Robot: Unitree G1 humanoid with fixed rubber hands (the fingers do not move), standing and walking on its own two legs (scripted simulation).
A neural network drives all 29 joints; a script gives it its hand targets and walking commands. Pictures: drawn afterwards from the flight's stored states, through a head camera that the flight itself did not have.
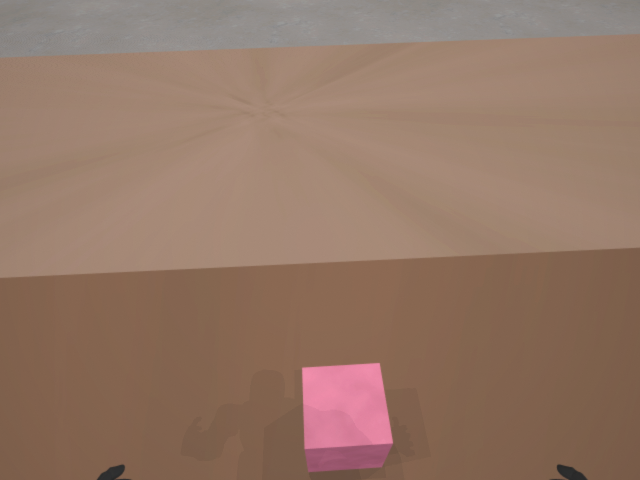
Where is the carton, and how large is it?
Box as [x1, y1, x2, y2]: [302, 363, 392, 471]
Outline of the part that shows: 379,363 302,368 304,446 308,471 378,467 382,465 392,444 392,439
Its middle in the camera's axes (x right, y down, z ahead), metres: +0.07 +0.48 +1.08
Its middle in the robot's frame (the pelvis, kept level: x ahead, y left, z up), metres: +0.40 -0.03 -0.66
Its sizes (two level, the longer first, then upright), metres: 0.210 0.200 0.250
